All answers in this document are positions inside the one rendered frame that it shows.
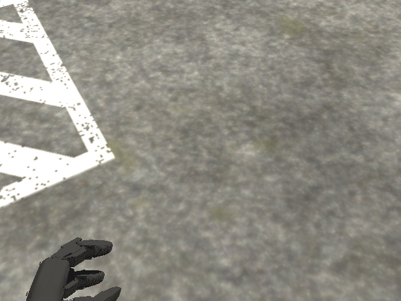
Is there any robot left hand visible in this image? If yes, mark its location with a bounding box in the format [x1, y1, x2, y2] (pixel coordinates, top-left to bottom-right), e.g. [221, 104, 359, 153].
[26, 237, 121, 301]

